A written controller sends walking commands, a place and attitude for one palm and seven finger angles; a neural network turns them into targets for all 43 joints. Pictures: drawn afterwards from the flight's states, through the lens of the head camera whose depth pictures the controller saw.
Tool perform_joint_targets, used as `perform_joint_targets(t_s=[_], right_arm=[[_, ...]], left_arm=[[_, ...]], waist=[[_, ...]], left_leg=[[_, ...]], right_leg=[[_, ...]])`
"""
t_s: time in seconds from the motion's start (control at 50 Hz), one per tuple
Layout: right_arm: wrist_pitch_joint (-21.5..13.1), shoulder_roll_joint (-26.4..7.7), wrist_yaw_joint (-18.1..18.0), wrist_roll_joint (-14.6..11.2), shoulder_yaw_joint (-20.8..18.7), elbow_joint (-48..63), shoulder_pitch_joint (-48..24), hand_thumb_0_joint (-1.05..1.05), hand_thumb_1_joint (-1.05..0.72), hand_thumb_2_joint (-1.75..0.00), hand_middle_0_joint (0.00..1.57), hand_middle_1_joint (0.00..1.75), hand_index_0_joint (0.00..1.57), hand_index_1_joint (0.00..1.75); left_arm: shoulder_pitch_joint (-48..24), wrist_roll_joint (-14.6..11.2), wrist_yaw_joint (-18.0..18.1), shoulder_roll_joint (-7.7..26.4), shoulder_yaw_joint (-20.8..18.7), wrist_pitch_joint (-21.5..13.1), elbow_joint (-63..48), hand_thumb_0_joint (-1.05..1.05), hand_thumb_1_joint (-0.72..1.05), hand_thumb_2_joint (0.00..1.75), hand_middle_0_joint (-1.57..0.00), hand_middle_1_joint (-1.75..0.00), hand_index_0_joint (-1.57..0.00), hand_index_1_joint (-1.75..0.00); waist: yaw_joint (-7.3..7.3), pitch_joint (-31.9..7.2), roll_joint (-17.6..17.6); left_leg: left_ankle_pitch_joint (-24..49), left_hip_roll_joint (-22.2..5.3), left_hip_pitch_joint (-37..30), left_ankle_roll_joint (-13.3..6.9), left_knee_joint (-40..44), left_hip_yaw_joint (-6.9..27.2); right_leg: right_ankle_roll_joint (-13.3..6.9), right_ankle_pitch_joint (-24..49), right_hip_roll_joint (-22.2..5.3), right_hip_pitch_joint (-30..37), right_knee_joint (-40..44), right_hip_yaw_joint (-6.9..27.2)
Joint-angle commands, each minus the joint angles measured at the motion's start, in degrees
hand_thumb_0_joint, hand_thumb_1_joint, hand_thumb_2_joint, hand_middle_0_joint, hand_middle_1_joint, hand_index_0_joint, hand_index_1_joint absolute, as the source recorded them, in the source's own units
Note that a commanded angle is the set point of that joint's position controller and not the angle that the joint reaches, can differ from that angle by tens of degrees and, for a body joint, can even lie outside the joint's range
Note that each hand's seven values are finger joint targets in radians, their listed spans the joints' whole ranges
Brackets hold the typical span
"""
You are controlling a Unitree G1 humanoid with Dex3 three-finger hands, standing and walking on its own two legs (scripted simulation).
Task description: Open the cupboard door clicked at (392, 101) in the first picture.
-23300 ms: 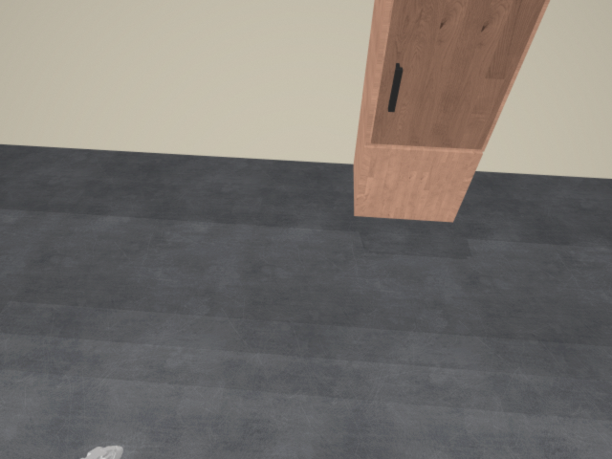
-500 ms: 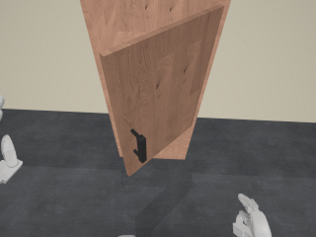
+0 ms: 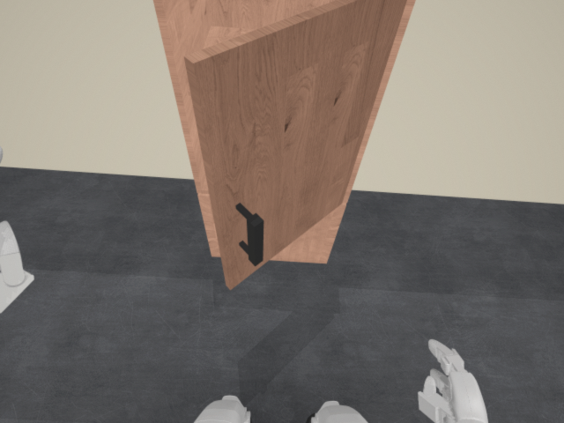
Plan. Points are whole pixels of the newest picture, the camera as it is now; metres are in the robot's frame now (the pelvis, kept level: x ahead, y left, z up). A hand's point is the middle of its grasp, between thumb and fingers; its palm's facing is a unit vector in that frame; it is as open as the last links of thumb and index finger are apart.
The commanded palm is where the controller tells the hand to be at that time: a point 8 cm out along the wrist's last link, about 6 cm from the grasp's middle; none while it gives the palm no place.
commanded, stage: step back with the hand held close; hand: left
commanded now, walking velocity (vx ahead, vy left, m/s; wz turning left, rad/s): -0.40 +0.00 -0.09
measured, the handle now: (248, 235) +0.45 +0.08 -0.09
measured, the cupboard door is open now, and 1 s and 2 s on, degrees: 45 45 45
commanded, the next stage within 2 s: stop stepping back and stand still in 0.56 s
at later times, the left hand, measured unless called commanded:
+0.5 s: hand (14, 343) +0.16 +0.23 +0.19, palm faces +0.24 -0.80 -0.55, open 7.4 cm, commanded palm +0.10 +0.27 +0.20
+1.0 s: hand out of the picture +0.02 +0.15 +0.19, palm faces +0.33 -0.80 -0.50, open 7.4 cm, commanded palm -0.03 +0.20 +0.20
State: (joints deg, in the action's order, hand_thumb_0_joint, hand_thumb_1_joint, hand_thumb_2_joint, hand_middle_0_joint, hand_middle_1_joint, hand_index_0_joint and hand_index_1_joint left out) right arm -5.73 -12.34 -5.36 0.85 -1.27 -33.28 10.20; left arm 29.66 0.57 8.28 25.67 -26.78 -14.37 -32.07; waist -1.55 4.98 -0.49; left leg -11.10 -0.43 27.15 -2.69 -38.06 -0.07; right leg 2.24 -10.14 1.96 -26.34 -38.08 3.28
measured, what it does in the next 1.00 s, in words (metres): walks backwards: right foot, then left foot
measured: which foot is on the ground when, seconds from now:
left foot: down 0.00-0.16, up 0.18-0.30, down 0.32-0.70, up 0.72-1.00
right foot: up 0.00-0.06, down 0.08-0.34, up 0.36-0.68, down 0.70-1.00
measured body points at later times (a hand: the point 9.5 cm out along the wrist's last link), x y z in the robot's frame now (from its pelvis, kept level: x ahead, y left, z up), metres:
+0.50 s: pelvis -0.06 -0.01 +0.03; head -0.01 +0.00 +0.48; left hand +0.14 +0.27 +0.22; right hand +0.13 -0.25 -0.04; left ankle -0.04 +0.09 -0.72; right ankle -0.11 -0.11 -0.68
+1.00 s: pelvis -0.20 -0.08 +0.03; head -0.21 -0.09 +0.48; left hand +0.00 +0.19 +0.22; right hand -0.10 -0.37 -0.07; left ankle -0.22 +0.05 -0.69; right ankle -0.21 -0.13 -0.72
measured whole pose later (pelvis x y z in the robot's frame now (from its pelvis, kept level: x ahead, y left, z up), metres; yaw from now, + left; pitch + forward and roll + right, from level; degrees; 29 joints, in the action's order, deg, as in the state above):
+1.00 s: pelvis -0.20 -0.08 +0.03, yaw -5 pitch +2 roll +3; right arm -3.1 -15.6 -4.4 -0.5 -2.1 -37.2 16.1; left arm 33.3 -1.7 9.7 24.4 -22.5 -10.7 -25.3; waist -2.2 -3.9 -1.8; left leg -21.8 0.7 16.2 -1.7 -37.6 -3.7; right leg -5.3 -13.1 1.6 -13.0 -24.2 -2.6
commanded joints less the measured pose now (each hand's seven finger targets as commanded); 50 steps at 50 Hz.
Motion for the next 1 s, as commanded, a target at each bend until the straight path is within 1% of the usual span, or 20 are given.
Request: perform_joint_targets(t_s=[0.0,0.06,0.1,0.12,0.16,0.2,0.24,0.26,0.28,0.3,0.34,0.4,0.56,0.64,0.66,0.68,0.7,0.74,0.82,0.98], right_arm=[[-4.4,-7.8,-0.6,2.6,-3.4,7.6,-4.6,0.0,-0.9,-0.9,0.2,0.3,0.2,0.3],[-5.0,-6.9,-0.1,3.9,-3.4,2.8,-2.4,0.0,-0.9,-0.9,0.2,0.3,0.2,0.3],[-4.3,-6.1,0.0,3.9,-2.7,0.8,-2.4,0.0,-0.9,-0.9,0.2,0.3,0.2,0.3],[-3.8,-6.1,0.3,1.0,-2.9,1.9,-4.2,0.0,-0.9,-0.9,0.2,0.3,0.2,0.3],[-3.0,-5.7,0.2,-0.7,-3.1,3.9,-6.9,0.0,-0.9,-0.9,0.2,0.3,0.2,0.3],[-2.0,-4.0,0.3,-0.2,-1.8,4.4,-7.7,0.0,-0.9,-0.9,0.2,0.3,0.2,0.3],[-0.5,-4.1,-0.5,-0.3,-0.4,4.9,-8.4,0.0,-0.9,-0.9,0.2,0.3,0.2,0.3],[0.1,-4.9,-0.9,-0.6,-0.4,5.1,-8.2,0.0,-0.9,-0.9,0.2,0.3,0.2,0.3],[0.5,-6.2,-1.2,-1.2,-1.1,5.5,-8.5,0.0,-0.9,-0.9,0.2,0.3,0.2,0.3],[0.5,-6.7,-0.6,-1.3,-2.0,6.1,-7.1,0.0,-0.9,-0.9,0.2,0.3,0.2,0.3],[-1.3,-7.1,1.1,-0.7,-3.2,8.0,-5.9,0.0,-0.9,-0.9,0.2,0.3,0.2,0.3],[-3.4,-6.5,2.6,-0.3,-2.5,6.4,-4.5,0.0,-0.9,-0.9,0.2,0.3,0.2,0.3],[-3.2,-7.5,1.9,0.5,-2.0,6.0,-6.4,0.0,-0.9,-0.9,0.2,0.3,0.2,0.3],[-3.2,-8.0,2.0,0.1,-1.7,6.8,-8.1,0.0,-0.9,-0.9,0.2,0.3,0.2,0.3],[-2.6,-7.5,2.1,-0.3,-1.7,7.4,-7.4,0.0,-0.9,-0.9,0.2,0.3,0.2,0.3],[-1.7,-5.9,2.3,-0.3,-1.5,8.0,-6.1,0.0,-0.9,-0.9,0.2,0.3,0.2,0.3],[-1.2,-5.5,2.3,-0.6,-0.6,7.6,-5.9,0.0,-0.9,-0.9,0.2,0.3,0.2,0.3],[-0.9,-4.8,2.0,-1.5,-0.6,6.0,-3.6,0.0,-0.9,-0.9,0.2,0.3,0.2,0.3],[0.0,-5.6,0.1,-1.3,-0.4,6.1,-4.9,0.0,-0.9,-0.9,0.2,0.3,0.2,0.3],[-1.1,-7.1,1.6,-1.3,-1.8,5.8,-1.4,0.0,-0.9,-0.9,0.2,0.3,0.2,0.3]], left_arm=[[3.7,-0.6,2.4,7.5,-9.7,-4.7,-10.8,0.0,0.9,0.9,-0.2,-0.3,-0.2,-0.3],[2.5,-2.7,2.6,5.5,-5.5,-4.3,-10.2,0.0,0.9,0.9,-0.2,-0.3,-0.2,-0.3],[-2.2,-2.3,3.0,6.9,-3.9,-4.6,-10.6,0.0,0.9,0.9,-0.2,-0.3,-0.2,-0.3],[-4.8,-1.9,2.3,8.6,-3.3,-3.9,-9.3,0.0,0.9,0.9,-0.2,-0.3,-0.2,-0.3],[-4.6,-1.5,2.0,11.0,-4.1,-2.1,-6.9,0.0,0.9,0.9,-0.2,-0.3,-0.2,-0.3],[-1.3,-1.2,2.0,12.1,-5.6,-1.0,-5.6,0.0,0.9,0.9,-0.2,-0.3,-0.2,-0.3],[0.7,-1.5,1.8,11.5,-6.0,-0.6,-5.4,0.0,0.9,0.9,-0.2,-0.3,-0.2,-0.3],[0.6,-2.0,1.5,11.4,-5.7,-0.7,-7.2,0.0,0.9,0.9,-0.2,-0.3,-0.2,-0.3],[0.2,-2.4,1.2,12.1,-5.8,-0.6,-9.7,0.0,0.9,0.9,-0.2,-0.3,-0.2,-0.3],[0.8,-2.6,0.6,12.8,-6.9,-0.7,-11.1,0.0,0.9,0.9,-0.2,-0.3,-0.2,-0.3],[5.2,-4.0,-0.4,12.4,-7.8,-0.9,-12.2,0.0,0.9,0.9,-0.2,-0.3,-0.2,-0.3],[5.8,-4.1,-0.3,9.0,-5.1,0.4,-14.9,0.0,0.9,0.9,-0.2,-0.3,-0.2,-0.3],[2.5,-4.3,0.8,8.8,-4.0,4.2,-10.7,0.0,0.9,0.9,-0.2,-0.3,-0.2,-0.3],[2.0,-4.7,0.8,10.5,-5.2,3.5,-11.7,0.0,0.9,0.9,-0.2,-0.3,-0.2,-0.3],[3.0,-4.2,0.9,12.0,-6.3,3.1,-11.6,0.0,0.9,0.9,-0.2,-0.3,-0.2,-0.3],[4.5,-3.5,1.2,15.2,-8.0,2.7,-11.9,0.0,0.9,0.9,-0.2,-0.3,-0.2,-0.3],[4.2,-3.6,1.8,14.7,-7.5,2.2,-10.9,0.0,0.9,0.9,-0.2,-0.3,-0.2,-0.3],[4.7,-2.6,2.5,11.9,-6.4,2.8,-8.5,0.0,0.9,0.9,-0.2,-0.3,-0.2,-0.3],[3.4,-2.5,3.6,10.7,-5.7,2.3,-3.7,0.0,0.9,0.9,-0.2,-0.3,-0.2,-0.3],[4.0,-2.7,2.7,9.5,-4.5,-0.9,-3.8,0.0,0.9,0.9,-0.2,-0.3,-0.2,-0.3]], waist=[[1.83,-11.2,9.8],[0.59,-14.6,12.2],[-0.48,-17.2,6.7],[-0.18,-18.8,0.1],[1.26,-16.7,-10.9],[1.63,-12.6,-10.2],[1.27,-11.6,-5.8],[0.95,-13.0,-2.2],[1.19,-15.6,4.6],[2.59,-20.8,8.9],[2.82,-23.6,14.1],[2.52,-20.4,13.6],[2.01,-14.2,11.6],[3.03,-13.6,8.8],[2.39,-12.6,2.0],[1.54,-13.7,-8.5],[2.68,-11.1,-10.0],[0.61,-16.6,-9.9],[0.58,-12.6,-2.9],[0.71,-9.1,-3.5]], left_leg=[[-20.2,-13.8,18.7,-6.6,22.1,13.4],[8.9,-14.0,-7.8,-3.1,13.7,12.7],[26.7,-11.7,-17.8,-0.4,4.9,9.6],[17.1,-5.8,-17.9,2.4,2.3,0.6],[-9.4,2.6,-7.9,3.5,-8.9,-1.6],[-14.4,1.4,-1.3,3.3,-10.2,1.4],[-7.4,1.6,-3.7,3.3,3.7,-1.0],[2.3,1.4,-7.3,3.4,12.4,-1.6],[27.8,-3.2,-13.8,2.6,18.7,0.8],[47.3,-9.3,-22.8,0.6,16.8,4.4],[55.2,-16.8,-26.7,-3.7,16.9,8.8],[61.6,-17.7,-29.4,-4.0,14.4,6.4],[24.9,-17.0,-17.2,-5.0,22.3,4.4],[5.5,-13.2,-8.3,-2.5,20.2,2.9],[-5.2,-7.3,-6.7,0.3,13.7,-1.8],[-13.0,0.1,-6.1,3.9,0.1,-5.9],[-14.7,2.1,-0.9,3.8,-12.7,-1.9],[-11.5,1.5,3.1,3.9,-20.8,0.7],[-9.0,0.7,-1.5,3.2,-12.0,-2.2],[-9.8,0.0,-8.5,-0.1,11.5,-3.0]], right_leg=[[-1.7,-6.8,4.6,26.0,-11.3,-1.1],[-4.5,-14.5,0.3,8.6,4.9,2.1],[-6.6,9.3,-6.1,6.3,14.4,10.9],[-5.8,27.3,-10.1,7.5,15.8,14.2],[-5.2,39.1,-16.2,10.9,19.7,16.3],[-9.9,44.8,-17.5,14.4,17.1,14.1],[-7.6,51.1,-11.9,18.2,12.9,8.0],[-5.3,49.9,-8.3,20.2,10.6,5.3],[-2.1,40.7,-4.1,19.7,7.2,1.5],[-0.5,18.8,-0.1,15.7,4.3,-0.5],[-1.2,-12.1,2.1,8.8,-5.5,-0.5],[-1.7,-13.5,0.5,3.4,-8.4,-1.9],[-0.9,-13.2,-0.3,9.9,-4.1,-4.2],[-1.6,-3.7,-1.4,18.6,11.6,-4.4],[-2.7,2.6,-5.5,18.0,19.9,0.1],[-6.3,2.9,-16.1,12.2,27.2,12.8],[-7.6,16.0,-22.5,9.8,27.6,18.9],[-2.9,41.2,-18.3,19.8,16.7,7.9],[-5.7,30.7,-17.7,17.8,17.6,7.0],[-5.0,-4.2,-17.0,20.1,23.6,10.6]])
